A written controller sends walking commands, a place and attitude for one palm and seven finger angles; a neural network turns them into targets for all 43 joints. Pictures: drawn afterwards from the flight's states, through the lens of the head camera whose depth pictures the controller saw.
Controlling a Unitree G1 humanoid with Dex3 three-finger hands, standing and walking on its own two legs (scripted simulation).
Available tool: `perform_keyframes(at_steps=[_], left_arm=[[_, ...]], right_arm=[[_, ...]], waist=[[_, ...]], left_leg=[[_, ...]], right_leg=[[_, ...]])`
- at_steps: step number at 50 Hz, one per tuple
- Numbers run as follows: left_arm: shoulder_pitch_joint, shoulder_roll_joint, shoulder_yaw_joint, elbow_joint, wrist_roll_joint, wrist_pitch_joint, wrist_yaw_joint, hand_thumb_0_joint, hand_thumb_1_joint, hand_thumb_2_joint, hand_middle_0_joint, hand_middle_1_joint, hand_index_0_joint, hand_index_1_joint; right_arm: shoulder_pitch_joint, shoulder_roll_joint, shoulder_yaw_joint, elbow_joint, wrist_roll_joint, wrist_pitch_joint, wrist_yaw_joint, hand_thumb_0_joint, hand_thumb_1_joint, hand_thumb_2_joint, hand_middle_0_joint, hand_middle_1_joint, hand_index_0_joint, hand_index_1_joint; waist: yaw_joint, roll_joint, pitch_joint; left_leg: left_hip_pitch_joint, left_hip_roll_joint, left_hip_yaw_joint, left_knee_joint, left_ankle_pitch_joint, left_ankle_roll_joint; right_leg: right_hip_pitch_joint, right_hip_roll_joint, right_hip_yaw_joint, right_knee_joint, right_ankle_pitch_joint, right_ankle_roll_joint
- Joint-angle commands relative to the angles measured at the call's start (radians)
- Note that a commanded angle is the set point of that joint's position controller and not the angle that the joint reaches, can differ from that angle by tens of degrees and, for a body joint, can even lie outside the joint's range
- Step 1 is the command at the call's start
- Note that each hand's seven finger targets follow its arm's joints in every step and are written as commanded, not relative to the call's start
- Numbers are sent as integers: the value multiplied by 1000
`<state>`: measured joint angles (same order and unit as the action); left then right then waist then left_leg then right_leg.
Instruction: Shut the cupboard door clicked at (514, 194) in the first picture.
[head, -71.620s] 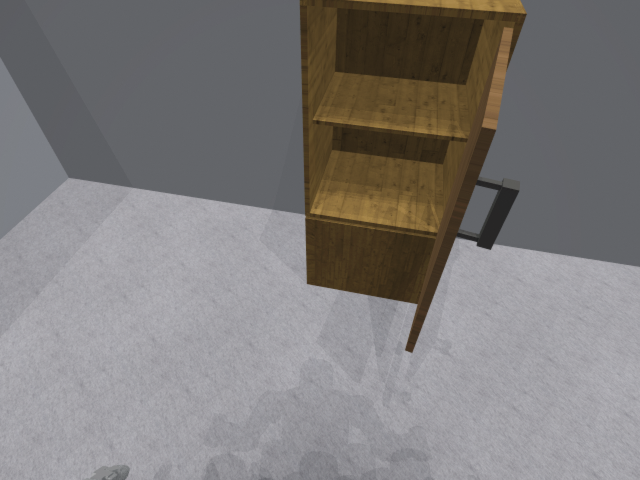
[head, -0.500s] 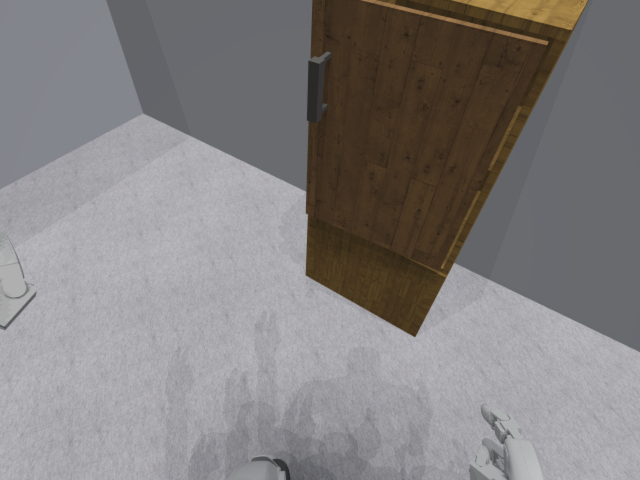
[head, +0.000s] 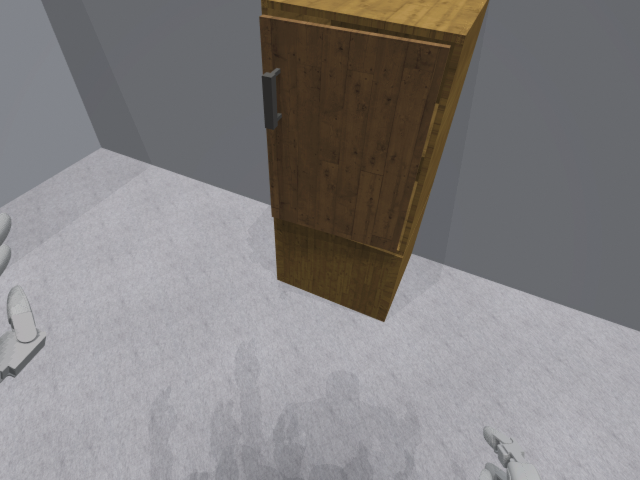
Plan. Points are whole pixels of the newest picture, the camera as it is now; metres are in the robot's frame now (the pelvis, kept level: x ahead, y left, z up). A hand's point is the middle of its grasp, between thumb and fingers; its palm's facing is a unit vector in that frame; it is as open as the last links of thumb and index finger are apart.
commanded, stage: stop stepping back and stand still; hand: left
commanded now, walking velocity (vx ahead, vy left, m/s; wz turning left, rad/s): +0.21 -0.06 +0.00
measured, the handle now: (274, 98) +0.95 +0.10 +0.05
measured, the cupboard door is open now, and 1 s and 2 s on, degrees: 4 4 4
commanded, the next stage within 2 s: let the arm hang, fingers relaxed in 0.72 s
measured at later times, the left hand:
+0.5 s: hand (53, 424) +0.14 +0.21 +0.17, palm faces +0.29 -0.82 -0.49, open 7.4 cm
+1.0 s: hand out of the picture +0.14 +0.22 -0.10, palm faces -0.05 -0.94 -0.35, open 7.4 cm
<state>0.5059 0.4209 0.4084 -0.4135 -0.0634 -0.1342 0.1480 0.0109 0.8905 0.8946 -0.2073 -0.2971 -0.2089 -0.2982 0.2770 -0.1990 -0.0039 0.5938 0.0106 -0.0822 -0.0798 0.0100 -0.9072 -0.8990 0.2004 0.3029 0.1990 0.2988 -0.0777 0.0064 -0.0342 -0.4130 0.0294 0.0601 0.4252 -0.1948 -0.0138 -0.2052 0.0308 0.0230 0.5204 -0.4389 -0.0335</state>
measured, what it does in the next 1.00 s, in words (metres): steps on the spot: left foot, then right foot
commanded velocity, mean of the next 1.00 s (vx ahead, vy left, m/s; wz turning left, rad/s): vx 0.09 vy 0.02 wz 0.00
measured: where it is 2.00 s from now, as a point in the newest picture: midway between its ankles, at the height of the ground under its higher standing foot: outside the picture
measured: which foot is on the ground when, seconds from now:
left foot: down 0.00-0.04, up 0.06-0.16, down 0.18-0.46, up 0.48-0.88, down 0.90-1.00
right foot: down 0.00-0.18, up 0.20-0.44, down 0.46-1.00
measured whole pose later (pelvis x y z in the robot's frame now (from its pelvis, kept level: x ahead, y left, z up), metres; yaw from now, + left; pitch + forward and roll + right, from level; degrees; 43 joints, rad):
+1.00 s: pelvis -0.05 +0.02 -0.02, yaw -2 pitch +0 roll +2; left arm 0.26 0.29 0.04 0.41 0.02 0.05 0.02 0.00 0.90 0.89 -0.20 -0.30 -0.20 -0.30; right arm 0.15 -0.28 0.01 0.69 -0.03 -0.02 0.01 0.01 -0.91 -0.90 0.20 0.30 0.20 0.30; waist -0.04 -0.02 0.05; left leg -0.39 -0.03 0.10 0.66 -0.28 0.04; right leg -0.34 -0.02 -0.03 0.82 -0.55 0.00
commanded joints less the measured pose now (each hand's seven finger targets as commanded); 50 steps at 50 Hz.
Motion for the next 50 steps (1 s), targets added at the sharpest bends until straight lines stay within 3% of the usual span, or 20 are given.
perform_keyframes(at_steps=[1,4,6,8,10,11,13,20,22,23,24,25,29,34,40,41,42,44,46,50], left_arm=[[86,249,183,-422,-5,-101,19,0,900,900,-200,-300,-200,-300],[42,263,220,-415,8,-111,47,0,900,900,-200,-300,-200,-300],[-50,221,180,-335,19,-114,61,0,900,900,-200,-300,-200,-300],[-158,183,138,-218,27,-108,63,0,900,900,-200,-300,-200,-300],[-293,166,103,-199,45,-120,59,0,900,900,-200,-300,-200,-300],[-300,183,124,-144,68,-131,47,0,900,900,-200,-300,-200,-300],[-188,148,78,-110,55,-110,29,0,900,900,-200,-300,-200,-300],[-11,202,118,-421,38,-97,34,0,900,900,-200,-300,-200,-300],[31,249,182,-403,39,-92,49,0,900,900,-200,-300,-200,-300],[30,277,213,-391,34,-89,54,0,900,900,-200,-300,-200,-300],[9,300,249,-368,21,-99,65,0,900,900,-200,-300,-200,-300],[-23,315,269,-349,10,-131,63,0,900,900,-200,-300,-200,-300],[40,174,172,-83,9,-124,43,0,900,900,-200,-300,-200,-300],[-105,121,48,-9,20,-144,42,0,900,900,-200,-300,-200,-300],[-106,209,116,-264,37,-167,54,0,900,900,-200,-300,-200,-300],[-83,-12,-262,573,138,33,-77,0,900,900,-200,-300,-200,-300],[-23,-54,-279,584,96,104,-121,0,900,900,-200,-300,-200,-300],[-63,-75,-309,583,88,126,-133,0,900,900,-200,-300,-200,-300],[-129,-83,-344,626,80,128,-121,0,900,900,-200,-300,-200,-300],[-215,-49,-354,860,78,146,-130,0,900,900,-200,-300,-200,-300]], right_arm=[[-102,-118,-52,-142,-15,-51,2,0,-900,-900,200,300,200,300],[-84,-136,-67,-86,-27,-29,1,0,-900,-900,200,300,200,300],[-77,-120,-40,-73,-30,-25,-2,0,-900,-900,200,300,200,300],[-74,-144,-32,-55,-25,-39,-21,0,-900,-900,200,300,200,300],[-81,-182,-43,-69,-12,-80,-27,0,-900,-900,200,300,200,300],[-93,-166,-52,-71,-16,-95,-23,0,-900,-900,200,300,200,300],[-105,-159,-55,-72,-4,-86,-1,0,-900,-900,200,300,200,300],[-156,-114,-26,-126,-27,-56,22,0,-900,-900,200,300,200,300],[-138,-91,-28,-118,-28,-31,20,0,-900,-900,200,300,200,300],[-132,-81,-32,-118,-24,-12,22,0,-900,-900,200,300,200,300],[-141,-107,-32,-106,-30,-13,15,0,-900,-900,200,300,200,300],[-124,-96,-26,-75,-42,-17,13,0,-900,-900,200,300,200,300],[-123,-115,-40,-66,-9,-8,2,0,-900,-900,200,300,200,300],[-156,-140,-48,-71,8,-27,-5,0,-900,-900,200,300,200,300],[-182,-122,-49,-114,0,-53,-12,0,-900,-900,200,300,200,300],[-182,-197,-39,82,-28,-54,104,0,-900,-900,200,300,200,300],[-85,-130,-22,25,-17,10,104,0,-900,-900,200,300,200,300],[11,-161,-31,22,-25,28,102,0,-900,-900,200,300,200,300],[5,-290,-53,14,-26,38,89,0,-900,-900,200,300,200,300],[-92,-244,-25,44,-48,55,66,0,-900,-900,200,300,200,300]], waist=[[74,1,-149],[63,-168,-47],[30,-103,27],[26,134,84],[26,398,191],[62,213,196],[69,161,71],[80,264,-20],[86,71,-37],[89,-142,-21],[84,-103,30],[59,-48,-15],[58,-5,16],[75,-166,44],[119,-166,-5],[49,-116,68],[63,-84,16],[32,-26,-57],[42,82,-128],[77,103,-78]], left_leg=[[168,-31,74,131,-250,-26],[80,-22,-28,625,-169,-13],[143,62,-90,404,-217,20],[192,43,-121,59,-365,44],[-4,336,-623,-320,-741,166],[-66,314,-548,-305,-592,196],[-76,264,-443,-267,-655,143],[-180,162,-158,-196,-557,63],[-230,62,-51,163,-418,30],[-320,-14,-12,464,-297,12],[-353,-16,-54,601,-253,0],[-345,-1,-47,647,-198,-13],[-297,15,-53,634,-56,-14],[-226,1,-4,484,-35,9],[-34,-26,56,237,-79,40],[-121,22,50,266,-104,20],[3,-42,14,227,-96,18],[192,49,-68,169,438,57],[303,300,-341,89,904,229],[182,227,-277,20,616,206]], right_leg=[[-75,-68,21,-154,-156,-82],[-357,-333,400,-322,-385,-225],[-407,-291,259,-207,-338,-148],[-436,-104,55,84,-298,-47],[-443,15,-46,558,-99,32],[-381,-16,-25,627,-9,28],[-263,-5,-41,604,22,32],[160,45,-168,79,-32,-3],[201,-105,63,-155,-115,-80],[149,-331,456,-345,-247,-165],[98,-426,538,-393,-29,-190],[156,-406,385,-315,280,-192],[85,-297,239,-257,315,-46],[137,-262,119,-219,545,59],[181,-265,78,-146,808,25],[134,-344,-62,12,1041,-32],[65,-261,42,46,1048,-52],[-50,-213,-43,196,776,-4],[-188,-62,-85,374,-79,42],[-82,-70,7,238,-48,39]])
